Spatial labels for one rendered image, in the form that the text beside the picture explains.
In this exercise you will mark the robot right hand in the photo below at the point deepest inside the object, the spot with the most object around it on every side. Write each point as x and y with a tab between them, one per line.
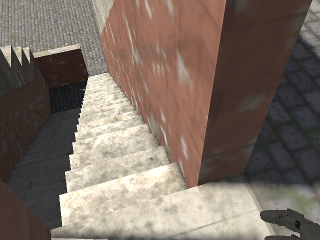
293	221

